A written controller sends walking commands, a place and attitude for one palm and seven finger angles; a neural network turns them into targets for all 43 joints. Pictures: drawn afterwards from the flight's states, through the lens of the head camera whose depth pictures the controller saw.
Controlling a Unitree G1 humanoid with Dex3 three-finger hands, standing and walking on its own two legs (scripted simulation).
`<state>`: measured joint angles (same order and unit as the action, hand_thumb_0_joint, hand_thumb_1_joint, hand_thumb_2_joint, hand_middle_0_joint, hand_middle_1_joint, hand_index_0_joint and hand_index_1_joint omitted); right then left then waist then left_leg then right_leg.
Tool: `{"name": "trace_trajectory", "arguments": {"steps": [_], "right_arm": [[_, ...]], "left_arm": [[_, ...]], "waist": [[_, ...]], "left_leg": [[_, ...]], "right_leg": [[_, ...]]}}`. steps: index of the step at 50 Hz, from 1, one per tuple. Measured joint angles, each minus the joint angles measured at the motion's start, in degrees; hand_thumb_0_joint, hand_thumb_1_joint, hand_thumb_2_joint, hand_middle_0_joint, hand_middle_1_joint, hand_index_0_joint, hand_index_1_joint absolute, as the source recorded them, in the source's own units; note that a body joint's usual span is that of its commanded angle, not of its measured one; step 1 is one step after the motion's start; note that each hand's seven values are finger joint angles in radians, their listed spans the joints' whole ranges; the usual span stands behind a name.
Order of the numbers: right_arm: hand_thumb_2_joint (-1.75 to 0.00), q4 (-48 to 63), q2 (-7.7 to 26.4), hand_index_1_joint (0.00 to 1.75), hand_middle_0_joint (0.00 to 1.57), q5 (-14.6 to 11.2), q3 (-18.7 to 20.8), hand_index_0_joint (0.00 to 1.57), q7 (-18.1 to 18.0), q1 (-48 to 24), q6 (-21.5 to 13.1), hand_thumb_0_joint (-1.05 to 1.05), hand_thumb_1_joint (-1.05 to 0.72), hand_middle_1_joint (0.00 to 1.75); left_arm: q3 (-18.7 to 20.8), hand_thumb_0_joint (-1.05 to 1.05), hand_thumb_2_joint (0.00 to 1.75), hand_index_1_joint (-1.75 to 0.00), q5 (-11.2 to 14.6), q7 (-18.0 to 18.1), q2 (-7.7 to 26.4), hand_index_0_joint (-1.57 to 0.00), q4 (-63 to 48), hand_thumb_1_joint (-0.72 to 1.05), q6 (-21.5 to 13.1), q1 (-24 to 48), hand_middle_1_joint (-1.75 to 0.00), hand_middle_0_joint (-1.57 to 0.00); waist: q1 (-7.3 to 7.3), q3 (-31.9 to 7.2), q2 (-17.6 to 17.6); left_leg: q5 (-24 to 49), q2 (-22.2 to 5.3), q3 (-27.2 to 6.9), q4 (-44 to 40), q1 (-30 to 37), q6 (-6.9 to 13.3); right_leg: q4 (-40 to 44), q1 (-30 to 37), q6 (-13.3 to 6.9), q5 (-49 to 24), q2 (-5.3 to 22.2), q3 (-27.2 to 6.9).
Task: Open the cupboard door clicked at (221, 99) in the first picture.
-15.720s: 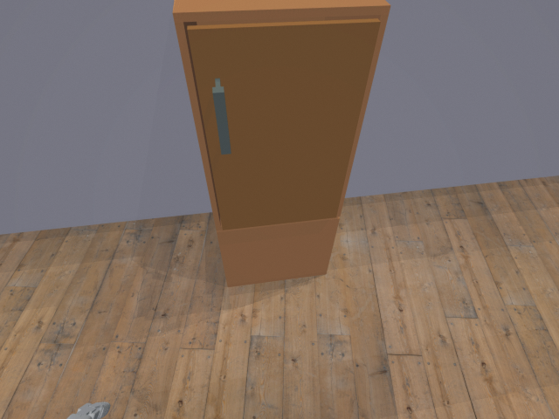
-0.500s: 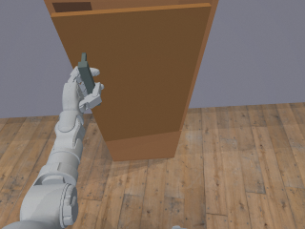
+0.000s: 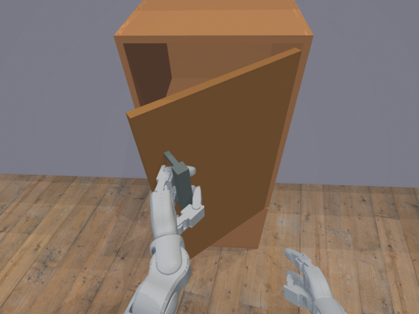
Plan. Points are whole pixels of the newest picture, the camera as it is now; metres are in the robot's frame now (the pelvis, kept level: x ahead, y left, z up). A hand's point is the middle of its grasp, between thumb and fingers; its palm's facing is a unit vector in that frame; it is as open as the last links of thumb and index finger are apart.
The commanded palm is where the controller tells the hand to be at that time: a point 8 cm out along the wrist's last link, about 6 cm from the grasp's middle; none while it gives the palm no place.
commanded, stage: pull the door open along its arc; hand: left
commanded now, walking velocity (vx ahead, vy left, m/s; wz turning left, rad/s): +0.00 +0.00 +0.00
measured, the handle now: (179, 186) +0.34 +0.07 +0.08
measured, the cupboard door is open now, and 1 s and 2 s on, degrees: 38 42 46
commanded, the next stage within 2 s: open thumb and fingers to let go in 0.20 s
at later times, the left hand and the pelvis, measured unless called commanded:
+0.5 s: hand (205, 213) +0.28 +0.02 +0.09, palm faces +0.37 -0.93 -0.03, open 7.1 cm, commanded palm +0.23 +0.05 +0.09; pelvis -0.01 -0.05 +0.00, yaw +0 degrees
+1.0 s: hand (205, 210) +0.28 +0.02 +0.09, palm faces +0.32 -0.95 -0.02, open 14.4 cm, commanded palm +0.24 +0.06 +0.09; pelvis +0.00 -0.05 +0.00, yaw +0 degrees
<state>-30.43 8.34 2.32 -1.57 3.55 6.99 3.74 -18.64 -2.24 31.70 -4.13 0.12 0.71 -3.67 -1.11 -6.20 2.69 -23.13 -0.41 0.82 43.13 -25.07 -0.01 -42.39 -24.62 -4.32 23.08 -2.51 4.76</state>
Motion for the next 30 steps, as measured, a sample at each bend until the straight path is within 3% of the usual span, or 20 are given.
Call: {"name": "trace_trajectory", "arguments": {"steps": [6,11,17,21,25,30], "right_arm": [[-0.90,1.37,-0.64,0.29,0.20,-0.85,-1.54,0.20,1.13,-0.50,2.06,0.01,-0.91,0.30],[-0.90,2.48,0.34,0.29,0.20,-1.18,-1.80,0.20,1.34,1.03,2.69,0.01,-0.91,0.30],[-0.90,0.24,3.02,0.29,0.20,-0.36,-0.35,0.20,-0.72,2.61,1.62,0.01,-0.91,0.30],[-0.90,-2.21,4.12,0.29,0.20,0.12,0.90,0.20,-2.14,2.78,0.51,0.01,-0.91,0.30],[-0.90,-3.26,4.17,0.29,0.20,0.34,1.65,0.20,-2.89,2.92,-0.81,0.01,-0.91,0.30],[-0.90,-3.28,3.84,0.29,0.20,0.18,1.85,0.19,-3.34,3.30,-1.78,0.01,-0.91,0.30]], "left_arm": [[-2.60,0.03,0.69,-1.32,2.88,-5.12,3.21,-0.36,-9.54,0.63,4.97,-8.66,-1.26,-0.29],[-2.79,0.03,0.73,-1.26,3.81,-7.38,4.72,-0.32,-14.85,0.66,6.40,-13.76,-1.16,-0.25],[-0.93,0.02,0.81,-1.25,2.44,-4.80,3.28,-0.30,-12.29,0.64,3.41,-12.30,-1.17,-0.26],[2.34,0.02,0.85,-1.24,1.77,-2.07,0.93,-0.31,-7.95,0.60,0.40,-8.80,-1.20,-0.27],[5.44,0.02,0.81,-1.25,1.35,0.08,-0.56,-0.33,-5.44,0.52,-2.51,-6.52,-1.23,-0.30],[5.85,0.02,0.70,-1.26,0.70,-0.42,-0.80,-0.34,-4.40,0.34,-5.28,-5.50,-1.26,-0.32]], "waist": [[-1.49,0.03,0.82],[-2.41,0.62,1.13],[-0.83,1.57,1.00],[0.42,1.64,0.90],[0.78,1.68,0.73],[0.79,1.68,0.67]], "left_leg": [[0.20,-0.80,-0.57,-1.62,3.41,-1.21],[0.58,-1.01,-1.62,-2.25,4.82,-1.51],[1.88,-0.02,-4.46,-1.56,3.75,-0.70],[2.64,0.56,-6.00,-1.08,1.93,-0.18],[3.16,0.88,-6.84,-0.93,0.43,0.18],[3.27,1.06,-7.08,-1.49,-0.29,0.38]], "right_leg": [[1.49,3.37,-1.19,0.03,-0.90,0.46],[2.05,4.78,-2.19,0.21,-1.51,0.69],[1.60,3.92,-3.08,0.13,-1.75,0.68],[0.94,2.00,-3.57,-0.12,-1.85,0.72],[0.44,0.34,-3.84,-0.30,-1.88,0.82],[0.06,-0.75,-3.92,-0.22,-1.67,1.13]]}}
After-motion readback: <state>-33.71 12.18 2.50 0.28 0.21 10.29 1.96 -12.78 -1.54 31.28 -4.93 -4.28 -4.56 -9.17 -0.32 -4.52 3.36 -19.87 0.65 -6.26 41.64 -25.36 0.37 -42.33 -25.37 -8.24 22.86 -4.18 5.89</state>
